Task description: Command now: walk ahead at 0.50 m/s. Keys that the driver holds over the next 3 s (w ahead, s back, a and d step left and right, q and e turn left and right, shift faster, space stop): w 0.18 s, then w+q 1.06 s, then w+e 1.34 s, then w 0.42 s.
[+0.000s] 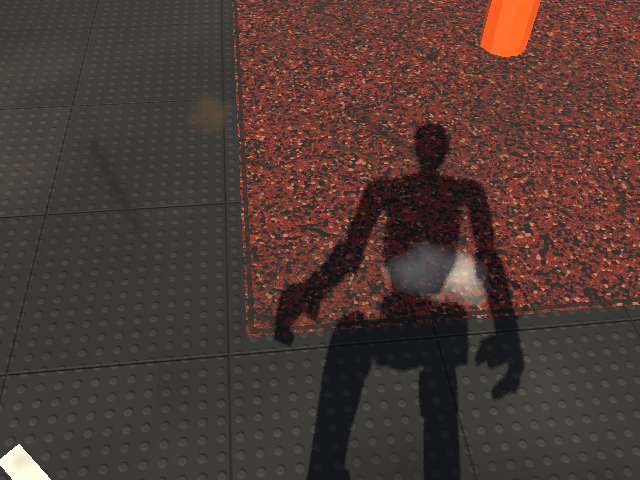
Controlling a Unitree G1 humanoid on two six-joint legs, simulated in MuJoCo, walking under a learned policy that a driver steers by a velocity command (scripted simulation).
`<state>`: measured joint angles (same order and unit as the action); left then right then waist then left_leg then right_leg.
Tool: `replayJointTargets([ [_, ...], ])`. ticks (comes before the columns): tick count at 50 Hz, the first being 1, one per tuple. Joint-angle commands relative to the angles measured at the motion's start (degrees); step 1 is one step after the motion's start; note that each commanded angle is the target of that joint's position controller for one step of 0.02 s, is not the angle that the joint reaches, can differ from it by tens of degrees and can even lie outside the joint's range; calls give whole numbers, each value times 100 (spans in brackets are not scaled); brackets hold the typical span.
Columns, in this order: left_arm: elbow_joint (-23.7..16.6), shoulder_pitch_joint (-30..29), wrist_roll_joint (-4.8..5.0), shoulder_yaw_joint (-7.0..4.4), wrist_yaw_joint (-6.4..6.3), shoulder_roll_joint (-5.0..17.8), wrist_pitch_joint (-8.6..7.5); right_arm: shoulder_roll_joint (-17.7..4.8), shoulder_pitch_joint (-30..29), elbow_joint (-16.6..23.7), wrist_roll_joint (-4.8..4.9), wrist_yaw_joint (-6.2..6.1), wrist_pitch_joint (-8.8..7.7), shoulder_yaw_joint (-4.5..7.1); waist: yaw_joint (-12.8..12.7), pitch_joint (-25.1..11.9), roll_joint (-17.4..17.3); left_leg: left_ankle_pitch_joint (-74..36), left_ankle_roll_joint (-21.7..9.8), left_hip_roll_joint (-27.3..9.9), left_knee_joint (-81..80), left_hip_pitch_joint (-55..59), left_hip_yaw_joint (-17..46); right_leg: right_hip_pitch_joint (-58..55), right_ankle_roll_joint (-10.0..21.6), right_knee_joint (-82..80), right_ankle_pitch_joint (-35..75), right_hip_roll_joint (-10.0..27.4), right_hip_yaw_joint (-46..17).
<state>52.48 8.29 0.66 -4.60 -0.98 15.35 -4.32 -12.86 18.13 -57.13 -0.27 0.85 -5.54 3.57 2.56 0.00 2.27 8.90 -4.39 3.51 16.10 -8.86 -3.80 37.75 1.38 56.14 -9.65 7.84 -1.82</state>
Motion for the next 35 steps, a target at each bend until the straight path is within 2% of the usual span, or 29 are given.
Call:
replayJointTargets([
  [1,-289,-118,-33,-50,23,219,-16,-878,-116,302,29,-107,-59,149,-174,146,-525,-1011,-819,-1538,-970,73,1054,308,-102,-851,976,98,-74],
  [5,-485,-884,14,29,113,111,-54,-919,266,171,85,-134,-26,144,86,346,-551,-904,-678,-1431,-992,284,724,69,-93,-1965,1629,-146,173],
  [8,-659,-1328,51,72,210,128,-86,-953,565,19,106,-140,50,164,228,503,-555,-983,-683,-1642,-777,854,722,214,-32,-2387,1398,-240,207],
  [10,-784,-1495,59,74,280,191,-131,-987,660,-50,128,-158,111,193,206,552,-594,-1257,-642,-1824,-518,1172,841,187,80,-2591,1023,-289,174],
  [12,-768,-1189,64,9,309,375,-183,-1073,539,-37,148,-174,164,228,-60,387,-720,-1985,-545,-1890,-119,1278,965,-417,198,-2792,624,-452,216],
  [13,-648,-693,51,-75,296,536,-211,-1125,366,14,162,-176,185,240,-369,98,-783,-2852,-463,-1776,391,1187,907,-1203,288,-2914,565,-641,362],
  [14,-355,279,23,-224,252,823,-226,-1006,246,77,151,-170,197,191,-809,-507,-687,-3216,-303,-1449,1427,763,716,-2613,447,-2892,715,-685,390],
  [15,-161,1388,-83,-347,183,1280,-230,-769,243,248,53,-161,187,87,-1150,-1460,-95,-1667,-74,-1024,3235,-499,444,-4515,806,-2670,777,403,-746],
  [16,-26,1666,-95,-398,204,1619,-192,50,1048,260,106,-119,68,-127,-739,-2283,1495,2197,261,-49,5164,-2646,456,-6326,1660,-3346,-88,1772,-3359],
  [17,-71,1640,-68,-242,193,1005,-183,-637,713,177,256,-106,-24,34,-946,-2161,957,2455,214,-317,5878,-3171,1189,-6057,1516,-3743,-812,1621,-3651],
  [18,-155,1131,-50,-151,163,725,-198,-912,181,346,347,-114,-57,121,-891,-1266,717,1984,143,-594,6013,-3538,1071,-5295,1209,-3843,-710,1451,-2708],
  [19,-232,680,-70,-88,160,556,-211,-867,-86,392,326,-154,-43,129,-715,-810,302,1453,135,-884,5832,-3343,947,-4430,1044,-4031,-362,1247,-2029],
  [20,-239,379,-99,-44,173,385,-227,-802,-198,401,255,-187,9,172,-558,-446,218,1115,135,-1042,5534,-3099,934,-3714,942,-4258,-83,1054,-1494],
  [21,-217,225,-157,-10,180,270,-246,-680,-55,375,245,-184,99,196,-359,-295,333,881,115,-1179,5355,-2757,986,-3259,857,-4458,68,893,-1050],
  [23,-137,204,-159,-30,168,277,-268,-416,47,395,264,-171,251,189,-212,-115,330,720,113,-1256,5128,-2571,959,-2865,874,-4741,317,825,-541],
  [26,-53,308,-181,-100,74,493,-282,-415,-306,603,204,-169,365,223,-172,131,135,85,198,-1273,4661,-3048,1035,-2843,910,-4928,769,840,29],
  [28,-16,401,-188,-123,18,562,-261,-418,-546,711,170,-120,358,230,-207,205,96,-492,252,-1227,4117,-3236,1027,-2981,867,-4971,961,789,385],
  [31,-16,498,-157,-141,-41,657,-221,-355,-1084,898,146,-5,323,178,-350,347,39,-1145,259,-1148,3181,-3105,676,-3091,744,-5014,1101,677,918],
  [35,86,941,-71,-195,-74,795,-106,-283,-1859,1263,142,141,319,93,-633,612,-66,-1028,149,-1050,2428,-3310,301,-3815,702,-4822,1356,870,1257],
])
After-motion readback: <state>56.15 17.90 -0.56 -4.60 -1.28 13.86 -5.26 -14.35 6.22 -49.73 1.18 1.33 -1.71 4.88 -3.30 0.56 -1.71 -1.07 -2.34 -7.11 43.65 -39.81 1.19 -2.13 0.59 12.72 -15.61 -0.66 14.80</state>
